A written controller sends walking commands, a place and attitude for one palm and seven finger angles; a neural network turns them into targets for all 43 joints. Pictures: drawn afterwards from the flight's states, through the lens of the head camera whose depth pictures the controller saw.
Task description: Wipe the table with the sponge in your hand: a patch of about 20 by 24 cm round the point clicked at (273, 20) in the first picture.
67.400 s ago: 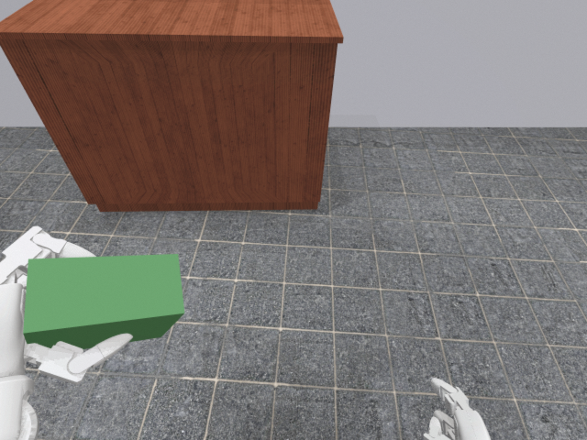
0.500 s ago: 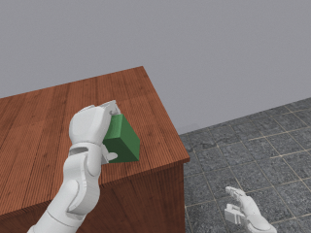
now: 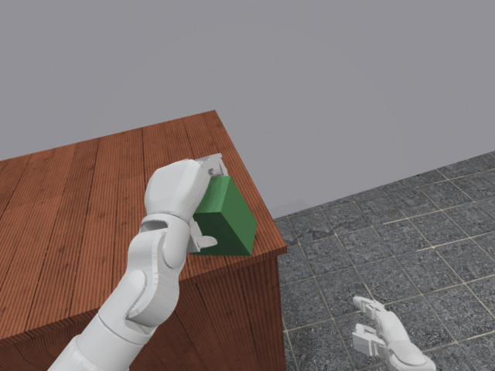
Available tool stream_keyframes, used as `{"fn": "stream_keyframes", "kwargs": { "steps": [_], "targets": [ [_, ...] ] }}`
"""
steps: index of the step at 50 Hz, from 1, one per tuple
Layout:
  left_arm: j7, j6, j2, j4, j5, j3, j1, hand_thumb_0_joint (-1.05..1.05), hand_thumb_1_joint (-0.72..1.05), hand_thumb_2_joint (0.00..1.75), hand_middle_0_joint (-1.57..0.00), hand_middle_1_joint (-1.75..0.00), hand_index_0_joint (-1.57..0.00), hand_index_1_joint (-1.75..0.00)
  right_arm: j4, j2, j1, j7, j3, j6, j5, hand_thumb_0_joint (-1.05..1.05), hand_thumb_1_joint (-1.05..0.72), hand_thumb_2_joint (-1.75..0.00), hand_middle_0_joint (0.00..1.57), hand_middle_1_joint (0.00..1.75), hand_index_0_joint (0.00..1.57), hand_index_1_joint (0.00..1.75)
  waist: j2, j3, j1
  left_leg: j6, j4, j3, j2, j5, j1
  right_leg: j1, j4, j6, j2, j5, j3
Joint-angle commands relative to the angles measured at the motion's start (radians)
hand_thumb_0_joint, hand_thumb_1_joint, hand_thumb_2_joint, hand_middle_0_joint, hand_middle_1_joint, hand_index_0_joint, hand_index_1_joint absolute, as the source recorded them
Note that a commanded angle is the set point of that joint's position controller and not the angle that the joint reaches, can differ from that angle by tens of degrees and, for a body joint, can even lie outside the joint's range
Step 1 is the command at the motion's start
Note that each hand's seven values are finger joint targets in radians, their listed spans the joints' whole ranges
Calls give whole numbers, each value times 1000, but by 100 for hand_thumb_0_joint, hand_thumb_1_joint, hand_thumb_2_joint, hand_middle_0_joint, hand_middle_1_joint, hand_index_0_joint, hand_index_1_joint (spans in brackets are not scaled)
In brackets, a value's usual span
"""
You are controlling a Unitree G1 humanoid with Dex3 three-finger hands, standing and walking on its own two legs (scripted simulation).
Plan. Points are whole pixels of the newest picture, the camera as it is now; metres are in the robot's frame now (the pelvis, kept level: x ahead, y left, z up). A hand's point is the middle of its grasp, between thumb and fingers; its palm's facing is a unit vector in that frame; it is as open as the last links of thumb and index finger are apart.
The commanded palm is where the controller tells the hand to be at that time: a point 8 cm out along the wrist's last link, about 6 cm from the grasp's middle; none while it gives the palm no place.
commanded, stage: wipe forward along the third lane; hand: left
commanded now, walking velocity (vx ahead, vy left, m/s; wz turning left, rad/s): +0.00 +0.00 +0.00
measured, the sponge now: (214, 226) +0.31 +0.10 +0.12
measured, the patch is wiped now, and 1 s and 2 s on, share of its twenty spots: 0.75 1.00 1.00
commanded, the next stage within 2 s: wipe back along the third lane in 1.74 s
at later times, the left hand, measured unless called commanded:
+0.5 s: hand (209, 183) +0.36 +0.11 +0.17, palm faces +0.15 -0.20 -0.97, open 10.4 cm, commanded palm +0.33 +0.14 +0.21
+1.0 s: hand (204, 166) +0.41 +0.13 +0.17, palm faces +0.06 -0.09 -0.99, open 10.4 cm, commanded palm +0.39 +0.17 +0.20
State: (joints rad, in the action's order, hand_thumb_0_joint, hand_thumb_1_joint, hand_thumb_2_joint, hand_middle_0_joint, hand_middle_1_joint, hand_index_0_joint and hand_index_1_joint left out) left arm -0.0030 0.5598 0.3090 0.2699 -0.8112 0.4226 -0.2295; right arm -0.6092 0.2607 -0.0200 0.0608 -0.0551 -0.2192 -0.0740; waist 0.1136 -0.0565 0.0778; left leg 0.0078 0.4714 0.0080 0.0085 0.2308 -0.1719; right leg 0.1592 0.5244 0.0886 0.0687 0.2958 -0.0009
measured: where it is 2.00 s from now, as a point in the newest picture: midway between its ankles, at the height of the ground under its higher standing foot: outside the picture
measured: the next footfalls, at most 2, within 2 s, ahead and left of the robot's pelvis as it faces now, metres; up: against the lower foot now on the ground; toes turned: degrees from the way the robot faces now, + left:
none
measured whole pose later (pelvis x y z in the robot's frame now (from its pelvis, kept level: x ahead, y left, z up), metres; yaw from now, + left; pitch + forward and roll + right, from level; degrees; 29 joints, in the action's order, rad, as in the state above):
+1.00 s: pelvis +0.01 -0.04 +0.00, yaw -1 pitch +1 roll +2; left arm 0.05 0.61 0.31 -0.50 -0.89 0.30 -0.67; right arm -0.69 0.30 -0.04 -0.04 -0.08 -0.20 -0.09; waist 0.10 -0.11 0.01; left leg -0.02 0.47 -0.03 -0.02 0.24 -0.24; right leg 0.23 0.51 0.14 0.12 0.28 0.01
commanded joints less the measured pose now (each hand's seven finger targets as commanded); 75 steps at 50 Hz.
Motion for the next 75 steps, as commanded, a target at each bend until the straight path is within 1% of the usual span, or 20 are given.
{"fn": "stream_keyframes", "kwargs": {
  "steps": [1, 2, 5, 7, 13, 15, 17, 20, 23, 33, 35, 39, 40, 43, 45, 50, 52, 60, 67, 75],
  "targets": [
    [-27, -27, 80, 72, 8, -119, -322, 0, 10, 130, -120, -160, -120, -160, 178, 61, 248, -17, 30, 44, -6, 0, -90, -90, 20, 30, 20, 30, -192, -102, -18, -53, -39, 12, 18, -113, 28, 14, -147, -33, -50, -134, 106],
    [-27, -26, 56, 43, 9, -98, -334, 0, 10, 130, -120, -160, -120, -160, 176, 59, 244, -21, 30, 44, -8, 0, -90, -90, 20, 30, 20, 30, -198, -93, -22, -53, -39, 15, 20, -106, 25, 20, -156, -36, -53, -123, 107],
    [-30, -32, 124, 33, 3, -161, -369, 0, 10, 130, -120, -160, -120, -160, 178, 67, 243, -32, 31, 43, -9, 0, -90, -90, 20, 30, 20, 30, -167, -115, -15, -53, -44, 13, 24, -97, 22, 7, -163, -30, -53, -104, 130],
    [-28, -27, 80, -30, 0, -122, -373, 0, 10, 130, -120, -160, -120, -160, 170, 66, 238, -35, 32, 46, -10, 0, -90, -90, 20, 30, 20, 30, -191, -97, -22, -51, -43, 16, 23, -91, 15, 17, -167, -35, -56, -94, 117],
    [-28, -10, 95, -166, -11, -140, -429, 0, 10, 130, -120, -160, -120, -160, 157, 77, 227, -55, 31, 43, -15, 0, -90, -90, 20, 30, 20, 30, -204, -89, -27, -53, -45, 18, 27, -68, -9, 18, -190, -40, -61, -62, 139],
    [-29, -7, 137, -189, -15, -176, -468, 0, 10, 130, -120, -160, -120, -160, 162, 78, 221, -62, 28, 41, -18, 0, -90, -90, 20, 30, 20, 30, -213, -111, -25, -54, -48, 16, 26, -70, -24, -4, -185, -38, -66, -69, 146],
    [-29, 7, 116, -247, -27, -157, -463, 0, 10, 130, -120, -160, -120, -160, 148, 85, 222, -66, 30, 37, -16, 0, -90, -90, 20, 30, 20, 30, -209, -110, -24, -51, -48, 17, 28, -70, -26, -1, -186, -38, -66, -69, 146],
    [-24, 23, 131, -273, -30, -172, -478, 0, 10, 130, -120, -160, -120, -160, 154, 87, 220, -67, 28, 34, -19, 0, -90, -90, 20, 30, 20, 30, -202, -134, -21, -53, -49, 14, 28, -90, -39, -31, -173, -38, -68, -128, 150],
    [-20, 52, 147, -369, -42, -180, -482, 0, 10, 130, -120, -160, -120, -160, 131, 100, 217, -78, 28, 28, -17, 0, -90, -90, 20, 30, 20, 30, -248, -111, -28, -51, -40, 15, 28, -84, -58, -33, -187, -48, -73, -148, 175],
    [-1, 94, 165, -481, -67, -189, -488, 0, 10, 130, -120, -160, -120, -160, 115, 109, 215, -83, 24, 35, -19, 0, -90, -90, 20, 30, 20, 30, -232, -158, -24, -48, -26, 12, 34, -125, -87, -97, -139, -61, -81, -376, 185],
    [8, 96, 142, -490, -63, -169, -503, 0, 10, 130, -120, -160, -120, -160, 123, 104, 213, -81, 21, 38, -24, 0, -90, -90, 20, 30, 20, 30, -239, -165, -29, -49, -30, 8, 33, -119, -100, -106, -133, -62, -84, -379, 172],
    [14, 97, 191, -605, -89, -188, -555, 0, 10, 130, -120, -160, -120, -160, 92, 118, 201, -96, 17, 48, -20, 0, -90, -90, 20, 30, 20, 30, -241, -118, -43, -46, -22, 1, 33, -81, -113, -58, -159, -65, -85, -313, 204],
    [20, 95, 172, -623, -90, -168, -592, 0, 10, 130, -120, -160, -120, -160, 96, 114, 193, -98, 17, 50, -24, 0, -90, -90, 20, 30, 20, 30, -246, -119, -50, -48, -29, 1, 31, -81, -114, -52, -158, -63, -84, -294, 188],
    [21, 85, 221, -727, -111, -194, -608, 0, 10, 130, -120, -160, -120, -160, 76, 124, 180, -108, 14, 60, -20, 0, -90, -90, 20, 30, 20, 30, -256, -126, -47, -42, -9, -6, 34, -60, -137, -60, -160, -75, -96, -315, 219],
    [27, 78, 223, -737, -122, -186, -666, 0, 10, 130, -120, -160, -120, -160, 75, 120, 175, -108, 14, 60, -21, 0, -90, -90, 20, 30, 20, 30, -209, -153, -49, -43, -12, -11, 34, -60, -144, -66, -149, -68, -98, -321, 209],
    [38, 64, 257, -830, -142, -197, -719, 0, 10, 130, -120, -160, -120, -160, 67, 121, 153, -108, 14, 72, -19, 0, -90, -90, 20, 30, 20, 30, -227, -174, -55, -46, -1, -20, 37, -52, -173, -91, -136, -79, -105, -386, 216],
    [42, 58, 280, -889, -152, -205, -732, 0, 10, 130, -120, -160, -120, -160, 59, 126, 143, -110, 13, 78, -20, 0, -90, -90, 20, 30, 20, 30, -236, -153, -58, -47, 0, -24, 37, -32, -191, -72, -148, -82, -106, -329, 230],
    [57, -36, 314, -925, -150, -238, -777, 0, 10, 130, -120, -160, -120, -160, 56, 132, 67, -113, 28, 91, -12, 0, -90, -90, 20, 30, 20, 30, -242, -207, -65, -54, 19, -39, 47, -22, -233, -107, -118, -100, -114, -435, 227],
    [43, -66, 347, -976, -156, -264, -776, 0, 10, 130, -120, -160, -120, -160, 44, 138, 30, -109, 37, 92, -12, 0, -90, -90, 20, 30, 20, 30, -236, -194, -68, -58, 9, -36, 48, -24, -255, -73, -126, -93, -103, -362, 220],
    [49, -107, 420, -1072, -171, -279, -937, 0, 10, 130, -120, -160, -120, -160, 9, 149, -22, -121, 44, 94, -12, 0, -90, -90, 20, 30, 20, 30, -216, -225, -90, -60, 15, -45, 47, -8, -282, -79, -130, -91, -107, -344, 230]
  ]
}}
